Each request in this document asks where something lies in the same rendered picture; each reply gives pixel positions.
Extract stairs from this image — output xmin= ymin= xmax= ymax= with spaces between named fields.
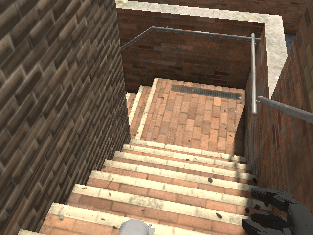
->
xmin=18 ymin=138 xmax=273 ymax=235
xmin=126 ymin=85 xmax=152 ymax=139

